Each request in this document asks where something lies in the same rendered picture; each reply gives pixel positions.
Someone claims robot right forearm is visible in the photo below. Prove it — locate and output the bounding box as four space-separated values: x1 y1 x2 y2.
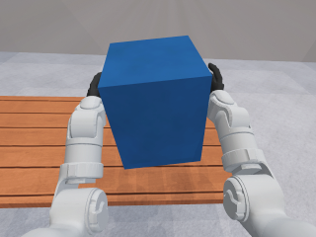
206 90 285 210

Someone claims carton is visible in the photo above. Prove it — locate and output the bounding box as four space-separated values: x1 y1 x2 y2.
98 36 212 170

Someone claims table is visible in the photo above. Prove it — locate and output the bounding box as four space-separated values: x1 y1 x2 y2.
0 96 232 208

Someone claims left robot upper arm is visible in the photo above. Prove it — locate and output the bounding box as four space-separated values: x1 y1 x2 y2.
21 188 109 237

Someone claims robot left forearm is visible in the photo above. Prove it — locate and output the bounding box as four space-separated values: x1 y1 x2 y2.
48 96 107 225

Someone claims left robot hand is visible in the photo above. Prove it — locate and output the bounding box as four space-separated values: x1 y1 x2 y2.
86 72 102 98

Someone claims right robot hand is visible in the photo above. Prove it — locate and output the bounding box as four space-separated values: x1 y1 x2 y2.
207 62 224 95

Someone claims right robot upper arm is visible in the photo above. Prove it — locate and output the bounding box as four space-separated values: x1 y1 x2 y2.
223 174 316 237

